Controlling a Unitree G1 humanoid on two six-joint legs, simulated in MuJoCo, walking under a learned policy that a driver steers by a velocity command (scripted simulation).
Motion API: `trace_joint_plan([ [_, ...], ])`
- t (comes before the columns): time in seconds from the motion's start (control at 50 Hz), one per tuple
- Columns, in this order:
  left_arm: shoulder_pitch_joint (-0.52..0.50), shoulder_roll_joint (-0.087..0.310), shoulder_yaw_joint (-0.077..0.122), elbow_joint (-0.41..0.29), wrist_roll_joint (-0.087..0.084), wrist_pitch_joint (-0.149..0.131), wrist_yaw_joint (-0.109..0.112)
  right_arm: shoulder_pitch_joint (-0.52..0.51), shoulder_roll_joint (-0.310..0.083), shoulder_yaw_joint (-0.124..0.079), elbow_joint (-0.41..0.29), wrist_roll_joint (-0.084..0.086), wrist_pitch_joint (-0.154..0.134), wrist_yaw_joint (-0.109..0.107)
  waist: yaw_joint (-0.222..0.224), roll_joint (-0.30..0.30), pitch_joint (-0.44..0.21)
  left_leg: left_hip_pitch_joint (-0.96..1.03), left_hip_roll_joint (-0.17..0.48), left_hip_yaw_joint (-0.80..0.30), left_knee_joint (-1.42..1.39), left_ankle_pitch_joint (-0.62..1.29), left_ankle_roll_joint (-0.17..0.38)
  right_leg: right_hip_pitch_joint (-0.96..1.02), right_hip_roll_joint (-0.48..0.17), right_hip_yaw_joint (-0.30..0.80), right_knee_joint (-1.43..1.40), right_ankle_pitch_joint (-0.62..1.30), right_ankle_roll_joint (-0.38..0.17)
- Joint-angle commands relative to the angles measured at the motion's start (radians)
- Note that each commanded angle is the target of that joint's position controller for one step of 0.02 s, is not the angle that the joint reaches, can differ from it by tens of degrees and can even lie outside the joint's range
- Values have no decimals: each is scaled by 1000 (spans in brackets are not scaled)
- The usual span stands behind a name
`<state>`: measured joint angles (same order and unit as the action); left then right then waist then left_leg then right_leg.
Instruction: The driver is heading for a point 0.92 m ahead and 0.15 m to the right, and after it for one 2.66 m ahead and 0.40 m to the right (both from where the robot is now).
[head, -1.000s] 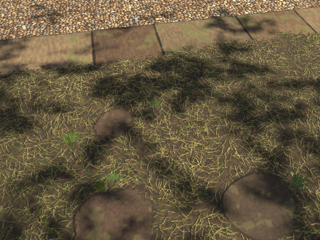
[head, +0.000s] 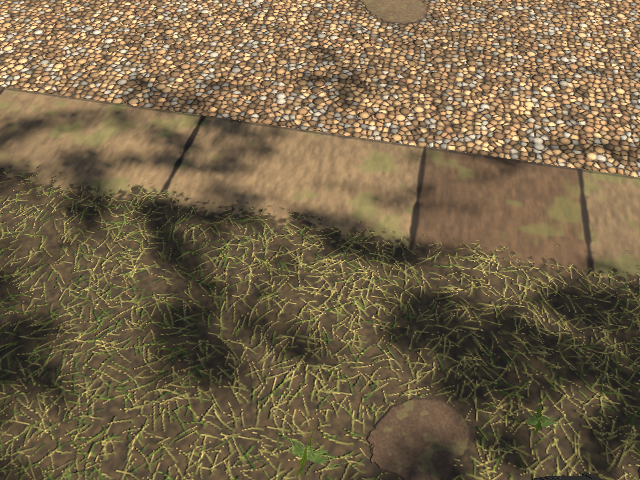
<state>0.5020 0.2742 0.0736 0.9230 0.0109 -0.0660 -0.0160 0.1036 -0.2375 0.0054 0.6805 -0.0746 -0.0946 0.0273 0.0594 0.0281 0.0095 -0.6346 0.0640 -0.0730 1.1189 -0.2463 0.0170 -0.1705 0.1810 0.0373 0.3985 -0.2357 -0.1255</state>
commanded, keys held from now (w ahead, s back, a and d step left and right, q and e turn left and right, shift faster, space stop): w+e+shift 0.50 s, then w+shift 0.08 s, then w+q+shift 0.42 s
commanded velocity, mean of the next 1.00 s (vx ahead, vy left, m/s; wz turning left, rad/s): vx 1.00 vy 0.00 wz -0.40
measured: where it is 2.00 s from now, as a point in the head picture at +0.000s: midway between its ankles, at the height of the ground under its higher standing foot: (464, 121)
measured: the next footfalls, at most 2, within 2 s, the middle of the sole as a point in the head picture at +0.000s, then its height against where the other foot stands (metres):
left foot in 0.22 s outside the picture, level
right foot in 0.66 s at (447, 392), level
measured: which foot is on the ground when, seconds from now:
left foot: up 0.00-0.20, down 0.22-0.66, up 0.68-1.00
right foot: down 0.00-0.22, up 0.24-0.64, down 0.66-1.00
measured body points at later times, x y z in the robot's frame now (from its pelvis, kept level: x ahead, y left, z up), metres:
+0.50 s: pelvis +0.45 +0.00 +0.00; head +0.47 -0.01 +0.44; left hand +0.77 +0.14 -0.06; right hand +0.28 -0.26 -0.12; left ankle +0.38 +0.16 -0.74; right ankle +0.52 -0.14 -0.65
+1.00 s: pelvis +0.85 -0.23 -0.01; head +0.87 -0.24 +0.44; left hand +0.93 +0.03 -0.15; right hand +0.89 -0.52 -0.12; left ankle +1.10 -0.21 -0.67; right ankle +0.68 -0.20 -0.73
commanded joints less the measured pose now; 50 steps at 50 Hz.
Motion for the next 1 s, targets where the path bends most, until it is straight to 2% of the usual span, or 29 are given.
trace_joint_plan([
  [0.02, -108, 116, 20, -116, -6, -41, 3, -111, -73, 5, -122, 16, 0, 15, -65, -29, 134, 60, 27, 37, -263, 152, -48, -271, -243, 353, -317, -24, -169],
  [0.08, -54, 150, 35, -112, -25, -42, -5, -198, -54, 16, -138, 37, -3, 24, -6, -44, 97, 250, -34, 87, -455, 363, -49, -258, -214, 311, -304, 231, -110],
  [0.14, -4, 165, 40, -100, -26, -31, 3, -219, -86, 6, -150, 37, -6, 5, 17, -62, 46, 260, -64, 75, -581, 307, -36, -32, -236, 329, -168, 462, -74],
  [0.18, -1, 207, 48, -95, -17, -26, 8, -74, -148, -25, -112, 40, -14, -17, -53, -62, -78, 455, -113, 82, -635, 155, -13, 46, -224, 314, 89, 708, -34],
  [0.2, -39, 227, 54, -104, -18, -29, 2, 92, -187, -45, -75, 37, -21, -34, -144, -59, -168, 678, -63, 47, -625, 126, 7, -49, -187, 297, 306, 655, -15],
  [0.22, -76, 155, 35, -136, -18, -40, -2, 316, -275, -77, -50, 18, -21, -60, -238, 2, -312, 924, 139, -134, -614, -178, 43, -202, -145, 235, 601, 399, -10],
  [0.24, -20, 22, -1, -195, -67, -42, 4, 345, -329, -93, -42, -9, -17, -59, -182, 302, -484, 1167, 438, -667, -760, -452, 145, -499, -46, 119, 917, -234, 18],
  [0.26, -43, 81, -4, -193, -45, -23, 14, 282, -295, -104, -34, 3, -4, -51, -156, 256, -403, 1063, 421, -752, -823, -559, 167, -628, -146, 73, 1022, -168, 2],
  [0.28, -144, 111, 4, -184, -21, -10, 11, 214, -184, -81, -44, 11, -1, -46, -168, 116, -250, 934, 357, -570, -816, -472, 142, -659, -192, 54, 1001, -88, 1],
  [0.3, -200, 98, 4, -193, -8, -2, -1, 196, -135, -69, -22, 13, -2, -40, -154, 30, -138, 798, 317, -416, -831, -263, 125, -642, -222, 46, 953, -53, 7],
  [0.32, -265, 81, 3, -210, 14, 7, -15, 217, -121, -64, 8, 13, -4, -40, -146, 14, -80, 720, 269, -292, -845, -96, 101, -625, -248, 47, 918, -52, 10],
  [0.34, -249, 57, -1, -226, 22, 24, -30, 227, -119, -63, 33, 18, -12, -41, -111, 74, -60, 666, 265, -237, -862, -63, 101, -618, -260, 42, 914, -60, 21],
  [0.4, -353, 20, -17, -285, 25, 59, -50, 261, -58, -51, 96, 54, -34, -19, -83, 54, 20, 600, 225, -29, -905, 181, 58, -675, -297, 19, 898, -20, 25],
  [0.46, -431, 38, -31, -356, 25, 62, -71, 191, -102, -58, 105, 52, -51, -23, -26, 76, 62, 514, 197, 142, -980, 283, 44, -640, -299, -10, 756, 158, 28],
  [0.52, -535, 49, -46, -383, 25, 59, -90, 229, -146, -65, 134, 49, -52, -27, -40, -2, 134, 482, 147, 297, -1039, 425, 26, -497, -254, -128, 480, 259, -7],
  [0.56, -549, 49, -53, -375, 28, 50, -89, 302, -190, -68, 157, 47, -47, -30, -44, 8, 123, 538, 155, 326, -994, 821, 32, -359, -173, -196, 383, 249, -46],
  [0.6, -425, 86, -42, -325, 37, 38, -71, 332, -264, -77, 167, 42, -24, -41, 33, 65, 30, 625, 196, 316, -793, 1189, 49, -185, -93, -190, 336, 143, -79],
  [0.64, -53, 171, 2, -202, 45, 34, -36, 278, -308, -81, 158, 44, 5, -52, 226, 66, -140, 498, 190, 304, -294, 1164, 74, 261, -78, -105, 206, 69, -116],
  [0.66, -38, 260, 29, -183, 51, 38, -10, 339, -203, -62, 148, 35, 11, -41, 149, -92, -214, 256, 73, 270, 134, 212, 68, 480, -272, 127, 239, -111, -113],
  [0.68, -86, 342, 36, -232, 58, 34, -1, 475, -105, -37, 90, 90, 4, -30, 31, -286, -420, -41, -67, 69, 480, -302, 56, 688, -595, 691, 82, -185, -192],
  [0.7, -69, 288, 44, -225, 37, 34, 7, 290, -206, -57, 66, 92, -6, -37, 118, -86, -367, -114, -53, -42, 480, -139, 70, 572, -546, 667, -63, -246, -151],
  [0.72, -121, 249, 31, -192, 38, 20, 16, 255, -179, -53, 58, 98, -9, -33, 51, -75, -150, -144, -15, -11, 410, -57, 66, 378, -533, 520, -101, -184, -137],
  [0.74, -167, 186, 18, -181, 39, 2, 11, 259, -157, -46, 82, 83, -3, -27, -2, 9, -39, -95, 36, -6, 316, -19, 63, 200, -496, 414, -132, -108, -110],
  [0.76, -215, 147, 5, -176, 37, -15, 10, 279, -132, -43, 110, 68, 19, -18, -51, 20, 3, -21, 63, -19, 257, 0, 61, 80, -438, 295, -163, -65, -70],
  [0.78, -216, 121, -3, -171, 28, -28, 10, 339, -111, -40, 132, 60, 43, -5, -85, -42, 5, 47, 76, -20, 226, 15, 49, -1, -439, 237, -202, -49, -60],
  [0.84, -192, 67, -14, -124, 3, -64, 0, 254, -84, -49, 141, 61, 77, 16, -93, -25, 86, -31, 92, -13, 144, 92, 48, -22, -358, 38, -282, 95, 17],
  [0.9, -158, 47, -22, -99, 3, -82, -7, 94, -50, -38, 81, 71, 68, 24, -72, -77, 137, -81, 64, 69, -45, 266, 60, -7, -300, -165, -305, 426, 60],
  [0.94, -157, 52, -28, -94, 3, -83, 2, 49, -47, -33, 69, 77, 59, 35, -71, -51, 113, -57, 28, 143, -161, 363, 81, 47, -281, -255, -302, 583, 82],
  [1.0, -106, 94, -29, -70, -6, -84, 28, -39, -49, -22, 28, 63, 48, 52, -67, -56, 122, 36, -34, 252, -390, 442, 125, 152, -319, -308, -271, 937, 111],
])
